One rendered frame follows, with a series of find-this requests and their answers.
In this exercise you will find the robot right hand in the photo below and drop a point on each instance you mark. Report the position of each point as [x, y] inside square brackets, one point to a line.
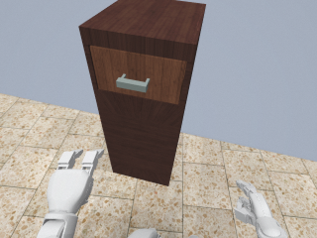
[255, 207]

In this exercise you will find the left robot thigh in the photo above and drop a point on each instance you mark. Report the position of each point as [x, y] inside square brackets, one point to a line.
[144, 233]

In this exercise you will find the right robot forearm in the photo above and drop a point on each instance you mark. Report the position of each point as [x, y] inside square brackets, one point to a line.
[268, 227]

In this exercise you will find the left robot forearm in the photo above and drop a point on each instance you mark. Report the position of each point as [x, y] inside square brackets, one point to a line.
[58, 224]

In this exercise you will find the handle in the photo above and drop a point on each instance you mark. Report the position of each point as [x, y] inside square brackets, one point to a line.
[126, 83]

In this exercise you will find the cabinet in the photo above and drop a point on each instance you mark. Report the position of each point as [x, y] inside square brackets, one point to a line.
[142, 134]

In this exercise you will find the drawer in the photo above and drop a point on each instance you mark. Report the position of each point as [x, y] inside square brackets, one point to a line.
[166, 75]

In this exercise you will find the robot left hand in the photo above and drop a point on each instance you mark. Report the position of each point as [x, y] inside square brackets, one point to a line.
[69, 188]

